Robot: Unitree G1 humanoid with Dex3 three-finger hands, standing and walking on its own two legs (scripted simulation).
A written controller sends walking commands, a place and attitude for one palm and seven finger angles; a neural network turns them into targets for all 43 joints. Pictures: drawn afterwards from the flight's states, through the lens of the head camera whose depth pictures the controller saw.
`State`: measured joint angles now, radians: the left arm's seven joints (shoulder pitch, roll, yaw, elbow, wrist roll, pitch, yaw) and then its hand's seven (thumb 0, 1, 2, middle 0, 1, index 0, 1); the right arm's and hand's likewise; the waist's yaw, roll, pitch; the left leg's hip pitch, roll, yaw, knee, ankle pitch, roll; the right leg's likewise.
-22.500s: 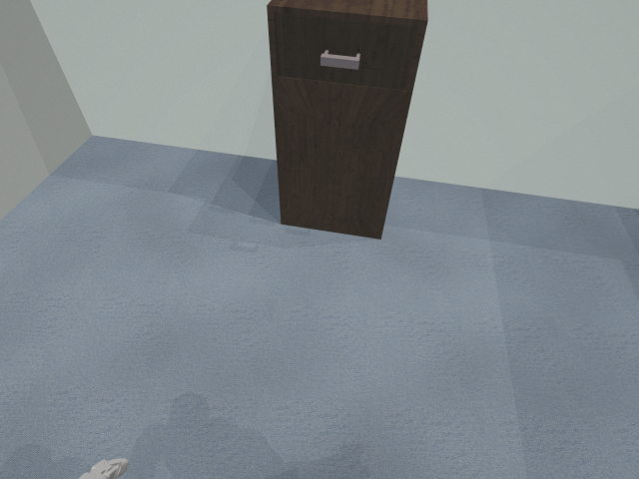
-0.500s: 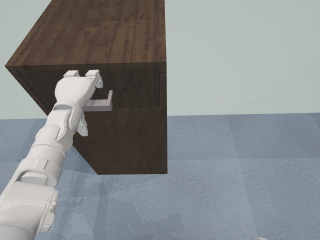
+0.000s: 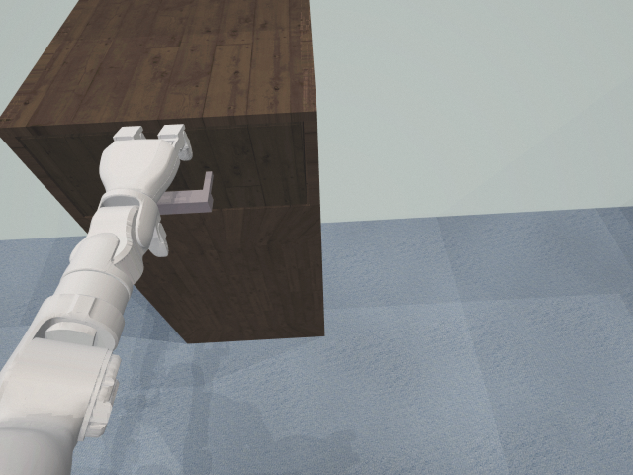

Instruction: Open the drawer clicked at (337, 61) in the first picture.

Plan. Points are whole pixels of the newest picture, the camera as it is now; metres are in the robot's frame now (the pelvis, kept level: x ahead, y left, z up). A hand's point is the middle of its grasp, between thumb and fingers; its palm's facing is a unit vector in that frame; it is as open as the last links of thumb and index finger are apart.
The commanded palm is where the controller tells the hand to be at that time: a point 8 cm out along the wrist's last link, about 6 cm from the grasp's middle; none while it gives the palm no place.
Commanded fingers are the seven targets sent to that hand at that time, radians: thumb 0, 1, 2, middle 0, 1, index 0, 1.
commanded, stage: re-aim the fingers above the handle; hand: left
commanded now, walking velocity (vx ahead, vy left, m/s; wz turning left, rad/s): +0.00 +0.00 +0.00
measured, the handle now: (176, 191) +0.53 +0.22 +0.02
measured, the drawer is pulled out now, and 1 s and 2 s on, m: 0.00 0.00 0.00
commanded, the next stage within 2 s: lower the fingers behind the handle in 1.36 s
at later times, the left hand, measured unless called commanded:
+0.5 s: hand (137, 190) +0.47 +0.25 +0.08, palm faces +0.03 +0.04 -1.00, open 13.8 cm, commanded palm +0.44 +0.23 +0.13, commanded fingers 0.00 -0.50 0.30 -0.30 -1.20 -0.30 -1.20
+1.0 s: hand (156, 187) +0.48 +0.22 +0.08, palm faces +0.00 +0.02 -1.00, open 13.7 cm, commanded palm +0.45 +0.23 +0.13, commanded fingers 0.00 -0.50 0.30 -0.30 -1.20 -0.30 -1.20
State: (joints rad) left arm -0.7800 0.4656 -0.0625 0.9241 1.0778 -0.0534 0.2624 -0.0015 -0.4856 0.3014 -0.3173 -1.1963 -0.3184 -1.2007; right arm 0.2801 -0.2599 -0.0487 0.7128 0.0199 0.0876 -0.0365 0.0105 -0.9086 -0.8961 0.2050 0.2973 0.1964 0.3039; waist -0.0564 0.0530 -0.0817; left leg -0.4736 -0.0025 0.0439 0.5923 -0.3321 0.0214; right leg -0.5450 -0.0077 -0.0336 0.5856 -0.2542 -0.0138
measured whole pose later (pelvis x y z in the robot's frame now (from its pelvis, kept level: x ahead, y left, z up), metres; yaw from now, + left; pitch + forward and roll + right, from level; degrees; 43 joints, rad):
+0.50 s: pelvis +0.01 +0.00 +0.00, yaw -1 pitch +13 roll +0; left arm -0.75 0.49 -0.04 0.92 1.07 0.00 0.26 0.00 -0.48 0.30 -0.32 -1.20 -0.32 -1.20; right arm 0.29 -0.26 -0.05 0.71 0.02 0.09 -0.03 0.01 -0.91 -0.90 0.20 0.30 0.20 0.30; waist -0.04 0.06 -0.09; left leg -0.47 0.00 0.05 0.58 -0.34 0.02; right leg -0.54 0.00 -0.03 0.57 -0.26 -0.01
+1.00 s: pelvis +0.01 +0.00 +0.00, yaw -2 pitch +13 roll +0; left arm -0.77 0.46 -0.03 0.93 1.07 0.05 0.24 0.00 -0.48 0.30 -0.36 -1.24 -0.32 -1.22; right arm 0.25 -0.25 -0.02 0.70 0.03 0.12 -0.04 0.01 -0.91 -0.90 0.21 0.30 0.20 0.30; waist -0.05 0.07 -0.10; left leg -0.45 0.01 0.07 0.56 -0.34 0.02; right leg -0.54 0.00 -0.01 0.57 -0.26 -0.01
